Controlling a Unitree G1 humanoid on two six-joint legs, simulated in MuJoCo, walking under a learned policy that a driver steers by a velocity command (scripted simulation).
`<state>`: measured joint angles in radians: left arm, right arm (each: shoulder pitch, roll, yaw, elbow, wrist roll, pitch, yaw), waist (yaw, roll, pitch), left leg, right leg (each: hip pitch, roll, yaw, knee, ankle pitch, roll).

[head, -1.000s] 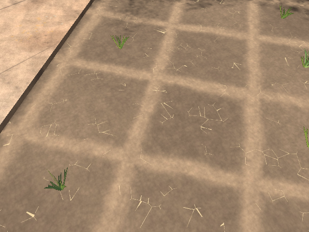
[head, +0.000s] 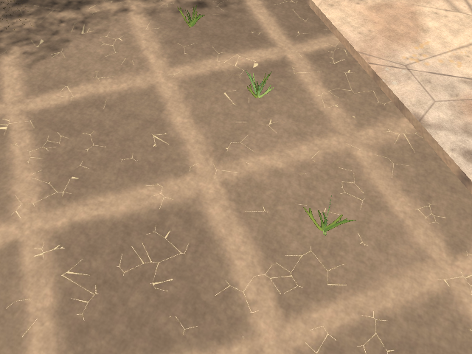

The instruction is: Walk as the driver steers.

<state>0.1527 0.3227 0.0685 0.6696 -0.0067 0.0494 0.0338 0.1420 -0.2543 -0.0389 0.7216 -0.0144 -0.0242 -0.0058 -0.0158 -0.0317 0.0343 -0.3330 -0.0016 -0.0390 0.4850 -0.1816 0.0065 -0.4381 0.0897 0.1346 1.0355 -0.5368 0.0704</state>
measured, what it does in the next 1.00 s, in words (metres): walks ahead: right foot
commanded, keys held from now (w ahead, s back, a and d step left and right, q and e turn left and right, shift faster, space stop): no key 0.62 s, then w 0.38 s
